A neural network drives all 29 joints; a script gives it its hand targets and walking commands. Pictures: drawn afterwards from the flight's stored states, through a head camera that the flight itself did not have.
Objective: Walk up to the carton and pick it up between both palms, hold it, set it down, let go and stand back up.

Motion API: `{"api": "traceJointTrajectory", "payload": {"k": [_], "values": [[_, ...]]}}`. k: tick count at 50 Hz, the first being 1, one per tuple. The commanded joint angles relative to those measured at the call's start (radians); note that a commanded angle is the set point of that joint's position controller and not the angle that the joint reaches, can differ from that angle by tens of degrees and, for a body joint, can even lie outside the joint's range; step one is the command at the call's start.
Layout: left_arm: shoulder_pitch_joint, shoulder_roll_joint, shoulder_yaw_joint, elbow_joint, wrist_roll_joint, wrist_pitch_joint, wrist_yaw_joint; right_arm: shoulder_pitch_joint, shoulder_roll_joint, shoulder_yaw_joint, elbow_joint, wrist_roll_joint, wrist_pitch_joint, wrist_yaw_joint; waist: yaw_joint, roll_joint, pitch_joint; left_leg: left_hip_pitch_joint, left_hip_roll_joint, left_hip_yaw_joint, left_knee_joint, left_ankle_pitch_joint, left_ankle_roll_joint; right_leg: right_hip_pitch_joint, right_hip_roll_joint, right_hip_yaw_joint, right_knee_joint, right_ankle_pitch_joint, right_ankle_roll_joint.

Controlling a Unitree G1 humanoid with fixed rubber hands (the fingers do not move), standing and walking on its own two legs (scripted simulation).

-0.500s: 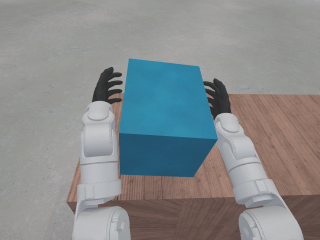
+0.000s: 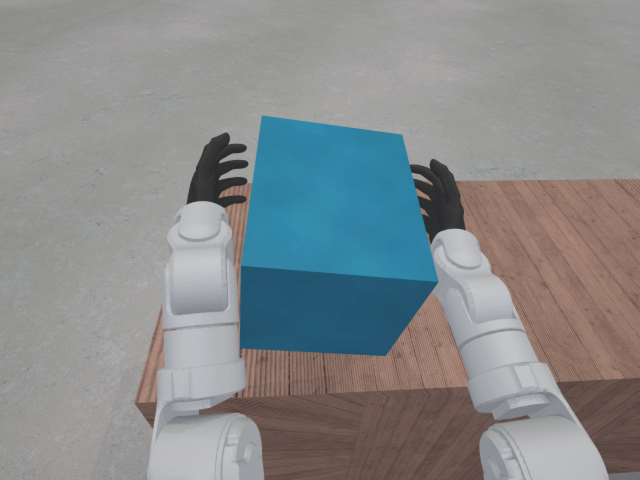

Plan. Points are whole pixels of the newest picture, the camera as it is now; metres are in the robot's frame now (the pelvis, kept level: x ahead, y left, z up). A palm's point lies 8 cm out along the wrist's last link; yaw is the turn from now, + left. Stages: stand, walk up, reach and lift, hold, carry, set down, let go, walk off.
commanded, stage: hold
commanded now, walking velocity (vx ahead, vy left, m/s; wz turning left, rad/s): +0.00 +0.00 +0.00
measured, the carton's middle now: (324, 237) +0.37 +0.00 +0.13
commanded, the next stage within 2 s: none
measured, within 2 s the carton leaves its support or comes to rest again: neither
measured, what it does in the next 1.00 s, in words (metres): stands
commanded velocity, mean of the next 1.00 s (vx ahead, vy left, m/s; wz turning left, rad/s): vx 0.00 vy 0.00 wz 0.00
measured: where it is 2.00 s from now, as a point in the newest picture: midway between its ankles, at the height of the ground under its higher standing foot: outside the picture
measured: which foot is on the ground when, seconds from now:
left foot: down 0.00-1.00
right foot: down 0.00-1.00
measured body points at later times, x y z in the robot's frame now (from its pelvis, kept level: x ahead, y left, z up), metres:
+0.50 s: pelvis +0.00 +0.00 +0.00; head -0.04 +0.03 +0.45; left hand +0.37 +0.14 +0.20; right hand +0.37 -0.14 +0.17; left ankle +0.02 +0.12 -0.75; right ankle +0.02 -0.12 -0.75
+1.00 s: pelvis +0.00 +0.00 +0.00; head -0.03 +0.03 +0.45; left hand +0.37 +0.13 +0.20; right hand +0.36 -0.15 +0.16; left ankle +0.02 +0.12 -0.75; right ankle +0.02 -0.12 -0.75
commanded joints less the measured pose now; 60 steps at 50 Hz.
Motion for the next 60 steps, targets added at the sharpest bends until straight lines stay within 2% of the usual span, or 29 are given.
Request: {"api": "traceJointTrajectory", "payload": {"k": [1, 3, 4, 6, 12, 15, 17, 18, 22, 23, 26, 29, 31, 32, 36, 37, 38, 40, 41, 44, 47, 48, 49, 50, 51, 52, 56, 58, 60], "values": [[-0.489, -0.479, -0.422, -0.016, -0.143, -0.034, -0.123, -0.827, 0.507, 0.373, -0.313, 0.042, -0.085, 0.11, -0.001, 0.081, -0.393, 0.04, -0.06, 0.051, -0.052, 0.251, -0.002, 0.083, 0.068, -0.037, -0.023, 0.129, 0.021], [-0.503, -0.469, -0.414, 0.015, -0.15, -0.042, -0.129, -0.841, 0.512, 0.368, -0.296, 0.036, -0.082, 0.104, -0.011, 0.058, -0.389, 0.03, -0.065, 0.05, -0.051, 0.225, 0.007, 0.078, 0.063, -0.037, -0.029, 0.139, 0.031], [-0.492, -0.485, -0.419, 0.016, -0.15, -0.041, -0.13, -0.87, 0.523, 0.387, -0.339, 0.04, -0.094, 0.102, -0.001, 0.053, -0.423, 0.029, -0.067, 0.051, -0.042, 0.239, 0.013, 0.099, 0.062, -0.038, -0.024, 0.168, 0.033], [-0.51, -0.464, -0.395, 0.017, -0.136, -0.043, -0.137, -0.812, 0.52, 0.361, -0.262, 0.028, -0.083, 0.099, -0.017, 0.054, -0.351, 0.006, -0.069, 0.055, -0.066, 0.19, 0.015, 0.094, 0.055, -0.034, -0.03, 0.133, 0.035], [-0.504, -0.458, -0.379, 0.048, -0.124, -0.034, -0.145, -0.816, 0.514, 0.338, -0.254, 0.02, -0.079, 0.099, -0.021, 0.07, -0.333, -0.016, -0.072, 0.056, -0.074, 0.161, 0.01, 0.092, 0.051, -0.036, -0.034, 0.108, 0.031], [-0.482, -0.471, -0.416, -0.003, -0.14, -0.037, -0.141, -0.831, 0.523, 0.39, -0.317, 0.058, -0.089, 0.091, -0.016, 0.077, -0.417, 0.034, -0.074, 0.05, -0.034, 0.291, -0.001, 0.128, 0.06, -0.035, -0.014, 0.234, 0.038], [-0.487, -0.475, -0.441, -0.034, -0.158, -0.046, -0.14, -0.827, 0.531, 0.416, -0.344, 0.072, -0.089, 0.078, -0.035, 0.072, -0.45, 0.056, -0.078, 0.042, -0.014, 0.333, -0.005, 0.14, 0.061, -0.033, -0.004, 0.314, 0.048], [-0.48, -0.476, -0.441, -0.022, -0.154, -0.048, -0.138, -0.839, 0.53, 0.428, -0.354, 0.078, -0.089, 0.077, -0.018, 0.073, -0.445, 0.047, -0.078, 0.038, -0.016, 0.329, -0.003, 0.137, 0.062, -0.034, -0.004, 0.306, 0.045], [-0.47, -0.459, -0.439, -0.058, -0.152, -0.046, -0.132, -0.799, 0.524, 0.435, -0.346, 0.075, -0.079, 0.08, -0.015, 0.064, -0.427, 0.043, -0.075, 0.039, -0.028, 0.299, 0.003, 0.126, 0.06, -0.035, -0.008, 0.251, 0.041], [-0.459, -0.45, -0.426, -0.024, -0.138, -0.037, -0.132, -0.807, 0.513, 0.432, -0.336, 0.074, -0.076, 0.081, -0.001, 0.066, -0.386, 0.028, -0.072, 0.041, -0.036, 0.287, 0.002, 0.114, 0.063, -0.035, -0.013, 0.232, 0.035], [-0.485, -0.461, -0.428, -0.019, -0.142, -0.034, -0.132, -0.82, 0.518, 0.393, -0.33, 0.064, -0.077, 0.092, -0.006, 0.082, -0.359, 0.002, -0.069, 0.045, -0.06, 0.203, 0.008, 0.086, 0.057, -0.035, -0.026, 0.133, 0.028], [-0.515, -0.457, -0.4, 0.013, -0.123, -0.03, -0.133, -0.811, 0.514, 0.344, -0.255, 0.037, -0.065, 0.104, -0.01, 0.09, -0.295, -0.026, -0.065, 0.056, -0.092, 0.118, 0.012, 0.052, 0.052, -0.033, -0.039, 0.029, 0.024], [-0.522, -0.464, -0.403, 0.005, -0.131, -0.032, -0.133, -0.805, 0.51, 0.333, -0.245, 0.032, -0.071, 0.111, -0.016, 0.099, -0.315, -0.011, -0.063, 0.055, -0.085, 0.147, 0.006, 0.051, 0.055, -0.039, -0.035, 0.047, 0.022], [-0.5, -0.483, -0.416, 0.009, -0.141, -0.031, -0.133, -0.837, 0.515, 0.343, -0.296, 0.035, -0.082, 0.111, -0.016, 0.088, -0.354, 0.008, -0.062, 0.052, -0.069, 0.181, 0.005, 0.065, 0.059, -0.041, -0.034, 0.084, 0.022], [-0.499, -0.48, -0.423, -0.001, -0.133, -0.038, -0.134, -0.814, 0.504, 0.351, -0.28, 0.042, -0.081, 0.102, -0.032, 0.102, -0.372, 0.047, -0.064, 0.048, -0.045, 0.245, -0.013, 0.081, 0.063, -0.045, -0.024, 0.144, 0.027], [-0.498, -0.485, -0.443, -0.028, -0.151, -0.042, -0.134, -0.807, 0.507, 0.36, -0.307, 0.049, -0.085, 0.097, -0.047, 0.096, -0.41, 0.064, -0.066, 0.045, -0.033, 0.28, -0.016, 0.093, 0.065, -0.045, -0.017, 0.186, 0.031], [-0.461, -0.462, -0.415, 0.025, -0.128, -0.031, -0.138, -0.777, 0.492, 0.354, -0.26, 0.041, -0.072, 0.091, -0.046, 0.094, -0.336, 0.048, -0.067, 0.045, -0.041, 0.266, -0.013, 0.087, 0.061, -0.042, -0.026, 0.182, 0.031], [-0.477, -0.455, -0.398, 0.031, -0.117, -0.029, -0.144, -0.778, 0.49, 0.344, -0.244, 0.036, -0.068, 0.096, -0.039, 0.091, -0.309, 0.009, -0.066, 0.046, -0.066, 0.204, -0.009, 0.084, 0.058, -0.047, -0.03, 0.118, 0.031], [-0.491, -0.47, -0.419, -0.019, -0.135, -0.04, -0.141, -0.796, 0.509, 0.358, -0.292, 0.044, -0.082, 0.101, -0.033, 0.089, -0.36, 0.02, -0.067, 0.049, -0.059, 0.228, -0.008, 0.089, 0.061, -0.046, -0.022, 0.145, 0.032], [-0.478, -0.468, -0.427, -0.031, -0.143, -0.045, -0.133, -0.814, 0.507, 0.386, -0.327, 0.059, -0.091, 0.099, -0.018, 0.085, -0.406, 0.043, -0.067, 0.045, -0.034, 0.293, -0.009, 0.104, 0.066, -0.045, -0.013, 0.2, 0.031], [-0.478, -0.477, -0.456, -0.049, -0.159, -0.053, -0.125, -0.82, 0.513, 0.413, -0.353, 0.068, -0.094, 0.094, -0.025, 0.078, -0.442, 0.069, -0.068, 0.039, -0.016, 0.34, -0.014, 0.111, 0.072, -0.045, -0.007, 0.238, 0.031], [-0.493, -0.474, -0.455, -0.042, -0.155, -0.053, -0.124, -0.81, 0.508, 0.402, -0.325, 0.061, -0.087, 0.093, -0.029, 0.087, -0.415, 0.061, -0.069, 0.042, -0.027, 0.306, -0.012, 0.097, 0.068, -0.041, -0.014, 0.21, 0.031], [-0.476, -0.463, -0.43, -0.028, -0.14, -0.048, -0.125, -0.799, 0.511, 0.401, -0.305, 0.057, -0.083, 0.096, -0.014, 0.075, -0.374, 0.042, -0.068, 0.044, -0.039, 0.279, -0.003, 0.09, 0.065, -0.04, -0.018, 0.187, 0.032], [-0.488, -0.457, -0.427, -0.023, -0.14, -0.047, -0.128, -0.796, 0.507, 0.389, -0.297, 0.044, -0.081, 0.097, -0.02, 0.057, -0.367, 0.028, -0.067, 0.047, -0.055, 0.222, 0.004, 0.087, 0.062, -0.042, -0.02, 0.154, 0.036], [-0.498, -0.453, -0.411, -0.014, -0.135, -0.045, -0.128, -0.813, 0.513, 0.388, -0.297, 0.042, -0.082, 0.101, 0.001, 0.065, -0.357, -0.002, -0.066, 0.051, -0.069, 0.184, 0.012, 0.08, 0.059, -0.04, -0.022, 0.113, 0.032], [-0.471, -0.449, -0.391, 0.023, -0.127, -0.038, -0.132, -0.81, 0.512, 0.377, -0.291, 0.035, -0.079, 0.102, 0.003, 0.047, -0.331, -0.016, -0.068, 0.055, -0.078, 0.165, 0.022, 0.089, 0.056, -0.036, -0.031, 0.108, 0.029], [-0.486, -0.465, -0.398, 0.0, -0.132, -0.038, -0.132, -0.831, 0.522, 0.387, -0.32, 0.049, -0.088, 0.104, 0.01, 0.058, -0.396, 0.013, -0.068, 0.057, -0.062, 0.219, 0.017, 0.113, 0.062, -0.033, -0.023, 0.144, 0.03], [-0.523, -0.472, -0.408, -0.013, -0.132, -0.04, -0.13, -0.833, 0.516, 0.374, -0.288, 0.05, -0.085, 0.103, -0.004, 0.088, -0.377, 0.018, -0.067, 0.055, -0.057, 0.233, 0.003, 0.092, 0.064, -0.035, -0.021, 0.123, 0.025], [-0.495, -0.46, -0.395, 0.013, -0.119, -0.033, -0.133, -0.807, 0.511, 0.359, -0.259, 0.037, -0.078, 0.105, -0.012, 0.075, -0.33, 0.018, -0.067, 0.059, -0.064, 0.21, 0.009, 0.077, 0.06, -0.037, -0.033, 0.111, 0.025]]}}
